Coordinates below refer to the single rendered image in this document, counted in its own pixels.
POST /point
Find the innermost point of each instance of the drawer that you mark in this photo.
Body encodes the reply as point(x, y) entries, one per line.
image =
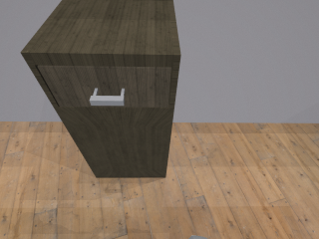
point(73, 86)

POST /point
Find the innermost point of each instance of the handle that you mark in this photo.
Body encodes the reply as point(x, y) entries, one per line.
point(96, 100)

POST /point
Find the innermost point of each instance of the cabinet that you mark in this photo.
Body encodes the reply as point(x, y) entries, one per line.
point(116, 142)

